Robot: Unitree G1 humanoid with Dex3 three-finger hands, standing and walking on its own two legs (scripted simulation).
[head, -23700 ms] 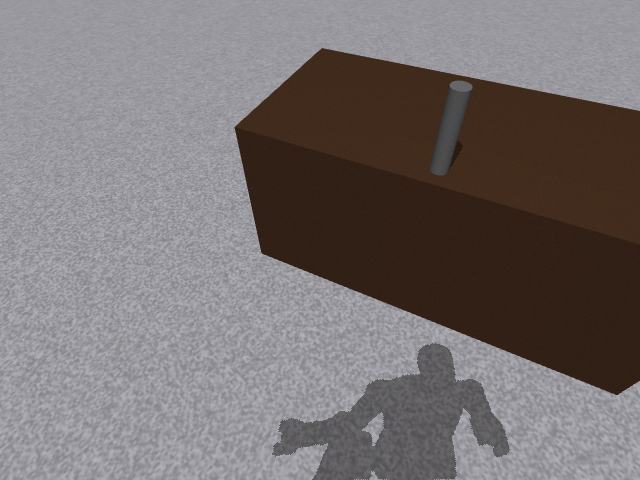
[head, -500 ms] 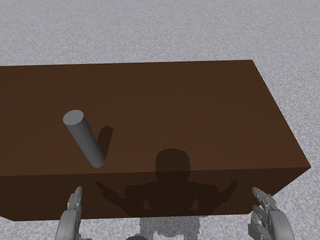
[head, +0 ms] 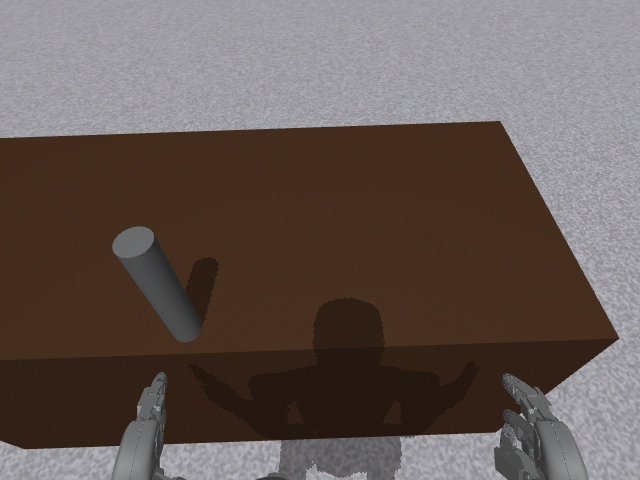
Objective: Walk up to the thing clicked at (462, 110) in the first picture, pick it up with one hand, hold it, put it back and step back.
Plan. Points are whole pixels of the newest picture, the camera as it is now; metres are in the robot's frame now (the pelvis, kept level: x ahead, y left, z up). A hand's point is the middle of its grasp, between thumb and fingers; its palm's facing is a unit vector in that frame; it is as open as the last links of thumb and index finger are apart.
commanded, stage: home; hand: left
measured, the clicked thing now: (164, 292) +0.37 +0.25 +0.00
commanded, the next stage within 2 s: stand in 1.46 s
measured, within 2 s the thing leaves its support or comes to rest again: neither
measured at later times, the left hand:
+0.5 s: hand (184, 465) +0.16 +0.18 -0.05, palm faces +0.11 -0.97 -0.24, open 17.6 cm
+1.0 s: hand (180, 464) +0.16 +0.19 -0.05, palm faces +0.11 -0.96 -0.24, open 17.5 cm
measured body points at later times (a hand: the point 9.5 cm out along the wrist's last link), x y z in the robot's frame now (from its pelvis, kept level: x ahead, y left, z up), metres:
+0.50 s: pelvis -0.01 +0.01 +0.00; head +0.02 +0.01 +0.45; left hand +0.15 +0.24 -0.03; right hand +0.15 -0.22 -0.03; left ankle +0.01 +0.12 -0.68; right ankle -0.02 -0.10 -0.68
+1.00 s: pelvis -0.01 +0.01 +0.00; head +0.02 +0.02 +0.45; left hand +0.16 +0.24 -0.03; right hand +0.15 -0.22 -0.04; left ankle +0.01 +0.12 -0.68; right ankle -0.02 -0.10 -0.68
